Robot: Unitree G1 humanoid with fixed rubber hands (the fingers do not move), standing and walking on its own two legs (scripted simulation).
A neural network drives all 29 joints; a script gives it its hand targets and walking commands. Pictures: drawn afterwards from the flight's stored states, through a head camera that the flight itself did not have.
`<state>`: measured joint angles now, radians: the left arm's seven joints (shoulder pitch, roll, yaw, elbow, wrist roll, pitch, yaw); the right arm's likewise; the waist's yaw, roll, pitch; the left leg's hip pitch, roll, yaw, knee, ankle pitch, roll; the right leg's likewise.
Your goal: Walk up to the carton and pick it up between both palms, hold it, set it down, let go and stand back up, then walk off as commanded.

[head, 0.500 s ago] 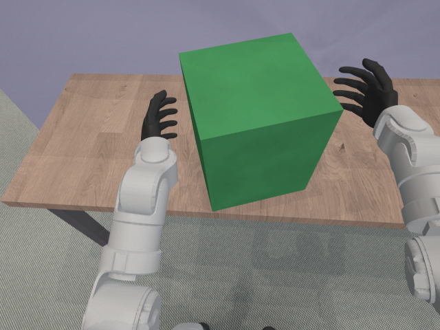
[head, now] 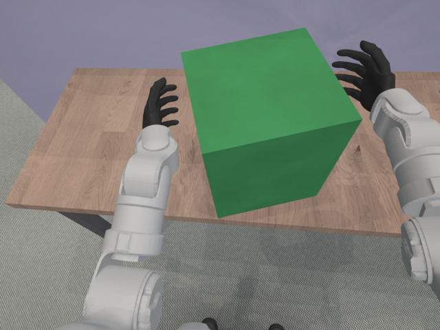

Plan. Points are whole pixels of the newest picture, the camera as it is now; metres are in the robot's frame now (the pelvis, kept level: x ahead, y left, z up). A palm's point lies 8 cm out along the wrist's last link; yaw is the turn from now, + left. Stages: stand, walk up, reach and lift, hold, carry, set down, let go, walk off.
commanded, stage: reach and lift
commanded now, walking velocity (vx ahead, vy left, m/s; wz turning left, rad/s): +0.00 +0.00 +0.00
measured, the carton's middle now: (256, 133) +0.44 +0.04 +0.05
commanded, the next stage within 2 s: none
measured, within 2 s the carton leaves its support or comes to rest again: neither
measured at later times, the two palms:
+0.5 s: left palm (164, 145) +0.39 +0.20 +0.06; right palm (367, 107) +0.50 -0.15 +0.07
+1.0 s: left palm (176, 149) +0.38 +0.18 +0.05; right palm (344, 117) +0.49 -0.12 +0.06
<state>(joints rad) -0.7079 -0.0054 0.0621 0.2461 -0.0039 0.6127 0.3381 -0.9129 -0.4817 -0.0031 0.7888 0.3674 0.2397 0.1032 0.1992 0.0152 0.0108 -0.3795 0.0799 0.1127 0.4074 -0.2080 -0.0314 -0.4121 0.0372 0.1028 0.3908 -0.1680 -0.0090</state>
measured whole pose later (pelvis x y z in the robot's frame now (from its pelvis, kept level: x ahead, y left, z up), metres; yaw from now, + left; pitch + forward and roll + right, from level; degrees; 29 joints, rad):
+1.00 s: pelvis +0.00 -0.01 +0.00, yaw +0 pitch +18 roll +0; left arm -0.68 -0.07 0.08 0.65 0.00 0.09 0.26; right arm -0.91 -0.36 0.06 1.06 0.24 -0.09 0.07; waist 0.23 0.03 -0.10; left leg -0.52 0.08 0.11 0.41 -0.19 -0.03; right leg -0.57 0.04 0.10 0.41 -0.16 -0.01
